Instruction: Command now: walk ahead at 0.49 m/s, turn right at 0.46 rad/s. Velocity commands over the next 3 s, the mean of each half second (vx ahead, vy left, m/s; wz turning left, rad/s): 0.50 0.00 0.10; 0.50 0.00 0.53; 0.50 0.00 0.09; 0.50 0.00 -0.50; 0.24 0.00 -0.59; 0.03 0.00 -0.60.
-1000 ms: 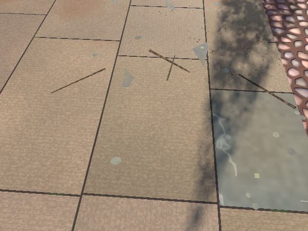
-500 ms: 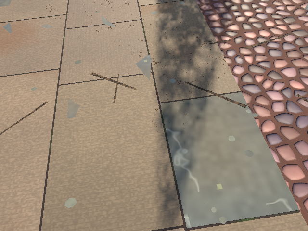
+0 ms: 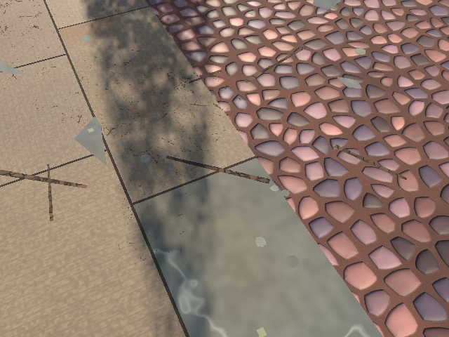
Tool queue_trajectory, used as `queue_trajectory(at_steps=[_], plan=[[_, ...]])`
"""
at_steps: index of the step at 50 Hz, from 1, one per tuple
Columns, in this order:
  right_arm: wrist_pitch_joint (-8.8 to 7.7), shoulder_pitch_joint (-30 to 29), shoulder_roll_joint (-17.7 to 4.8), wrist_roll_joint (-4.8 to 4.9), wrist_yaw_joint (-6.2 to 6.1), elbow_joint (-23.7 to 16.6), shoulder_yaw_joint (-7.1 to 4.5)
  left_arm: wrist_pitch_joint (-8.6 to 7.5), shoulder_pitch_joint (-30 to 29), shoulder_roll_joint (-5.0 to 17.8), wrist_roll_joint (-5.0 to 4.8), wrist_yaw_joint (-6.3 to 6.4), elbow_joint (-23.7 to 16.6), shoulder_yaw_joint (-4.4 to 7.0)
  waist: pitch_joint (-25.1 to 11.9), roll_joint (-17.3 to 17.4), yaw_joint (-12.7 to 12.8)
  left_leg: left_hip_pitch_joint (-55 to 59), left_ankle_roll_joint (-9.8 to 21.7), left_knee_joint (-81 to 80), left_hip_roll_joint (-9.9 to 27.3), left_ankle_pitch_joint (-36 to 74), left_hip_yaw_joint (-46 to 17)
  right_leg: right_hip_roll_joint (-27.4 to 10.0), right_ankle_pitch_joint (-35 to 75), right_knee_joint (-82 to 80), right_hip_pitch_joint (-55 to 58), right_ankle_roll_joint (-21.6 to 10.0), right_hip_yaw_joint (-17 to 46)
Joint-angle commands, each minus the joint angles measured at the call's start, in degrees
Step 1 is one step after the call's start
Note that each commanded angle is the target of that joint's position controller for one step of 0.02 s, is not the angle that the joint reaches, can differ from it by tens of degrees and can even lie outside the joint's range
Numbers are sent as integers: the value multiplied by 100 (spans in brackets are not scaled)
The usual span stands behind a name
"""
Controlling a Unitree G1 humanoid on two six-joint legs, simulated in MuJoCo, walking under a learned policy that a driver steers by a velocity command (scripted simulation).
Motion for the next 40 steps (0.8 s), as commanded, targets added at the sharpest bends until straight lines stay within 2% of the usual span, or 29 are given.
queue_trajectory(at_steps=[1,3,5,6,9,12,14,15,16,17,18,19,20,21,22,24,26,28,33,36,38,39,40], plan=[[-96,278,-466,-1,47,-68,-123,1,250,119,-12,-25,-402,49,-285,565,16,883,1037,-1489,1586,184,-1586,-611,306,-91,-936,2,192],[-138,430,-611,51,78,92,-169,18,-50,46,57,-14,-554,2,-104,447,17,794,1199,-1680,1631,485,-1382,-664,483,-641,-1175,28,185],[-93,514,-748,94,70,161,-191,-47,-446,68,157,-39,-728,-42,-38,365,3,886,1279,-1755,1595,723,-1241,-769,973,-1381,-1356,95,-17],[-51,539,-789,127,56,167,-195,-99,-673,64,169,-68,-791,-69,-4,363,-55,885,1238,-1752,1501,800,-1109,-755,1282,-1838,-1303,116,-116],[56,804,-956,198,32,226,-205,-213,-1359,45,125,-150,-942,-128,78,454,-293,717,1041,-1579,1257,885,-807,-469,1891,-3019,-743,233,-420],[139,1167,-1055,253,18,350,-210,-276,-1750,235,49,-217,-1120,-94,60,639,-382,1026,928,-1292,1467,556,-1095,-299,1821,-3622,-459,236,-404],[202,1151,-1109,264,-8,372,-218,-330,-1604,445,37,-238,-1130,-14,-30,751,-172,1169,783,-971,1591,344,-1318,-199,1624,-4027,5,127,-396],[234,1102,-1106,257,-25,368,-208,-346,-1258,552,51,-223,-1028,56,-177,748,61,1093,665,-602,1498,546,-1272,-111,1541,-4227,583,47,-468],[237,1116,-932,210,-30,352,-144,-353,-532,804,80,-171,-820,195,-599,643,390,828,493,282,1190,967,-1057,-139,1476,-4294,1654,-105,-438],[214,1038,-510,86,-22,166,11,-342,510,1266,201,-90,-691,340,-1454,-28,823,-157,220,2132,753,-43,-674,-1253,1389,-4266,3199,-497,653],[117,1685,77,174,-32,43,160,-266,831,1674,289,-103,-631,413,-2069,-1586,538,-2151,-52,4020,31,-2430,-433,-2516,505,-4853,4661,-1240,2974],[84,1607,-511,316,-48,131,13,-292,841,1148,257,-132,-617,298,-1890,-1093,642,-2663,-23,4913,243,-2444,-1107,-2424,-100,-5219,4312,-1231,3452],[96,1239,-778,375,-55,26,-86,-320,485,817,186,-147,-643,188,-1235,-793,543,-2901,46,5082,468,-1922,-1136,-2266,60,-5265,3734,-1038,2565],[142,1023,-734,319,-82,-1,-99,-335,39,600,171,-174,-669,112,-894,-495,362,-2694,25,4943,687,-1439,-1034,-1999,553,-5409,3071,-907,1852],[202,912,-681,238,-91,-20,-129,-345,-284,400,177,-200,-660,66,-587,-446,201,-2524,0,4697,830,-1091,-1040,-1760,933,-5606,2562,-829,1310],[355,975,-481,249,-45,-38,-142,-405,-528,285,220,-199,-571,69,-358,-521,-31,-2066,-38,4472,964,-696,-1013,-1522,1560,-5936,1983,-751,543],[451,860,-332,240,-19,-142,-135,-458,-477,387,232,-156,-447,128,-215,-321,-100,-2156,-85,4330,971,-401,-1021,-1519,2197,-6081,1879,-795,52],[497,634,-286,210,-9,-271,-137,-454,-349,482,249,-93,-318,177,-86,-169,-80,-2417,-135,3949,954,-54,-1084,-1550,2478,-6150,1964,-827,-304],[474,-274,-189,165,157,-623,-76,-369,-179,752,220,10,-142,257,196,-96,184,-2362,-102,2400,878,1007,-700,-1504,2340,-6250,2140,-687,-1107],[466,-833,-176,174,260,-892,-46,-286,69,882,154,34,-17,300,386,-46,375,-2417,16,1854,839,897,-416,-1624,2330,-6154,2532,-620,-1365],[468,-1052,-217,189,320,-1056,-53,-211,167,951,98,30,57,325,441,-76,403,-2418,145,1615,780,524,-242,-1709,2581,-5946,2876,-540,-1494],[471,-1088,-257,190,347,-1122,-71,-172,162,1004,76,30,74,339,412,-113,362,-2294,233,1522,694,261,-113,-1732,3011,-5756,2999,-488,-1578],[479,-1021,-327,190,361,-1166,-108,-136,108,1092,62,37,66,357,292,-200,259,-1984,342,1465,532,-21,60,-1727,3913,-5447,3059,-428,-1677]])
Next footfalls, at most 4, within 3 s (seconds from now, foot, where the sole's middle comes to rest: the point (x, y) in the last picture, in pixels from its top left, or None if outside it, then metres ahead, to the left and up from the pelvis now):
0.34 right None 0.34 -0.16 -0.77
0.88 left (185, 304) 0.56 0.15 -0.77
1.40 right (199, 202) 0.93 0.12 -0.77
1.90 left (130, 160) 1.12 0.39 -0.77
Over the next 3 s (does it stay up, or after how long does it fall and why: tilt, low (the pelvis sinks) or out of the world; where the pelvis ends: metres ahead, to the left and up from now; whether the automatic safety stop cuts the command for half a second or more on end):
stays up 1.27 0.29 0.00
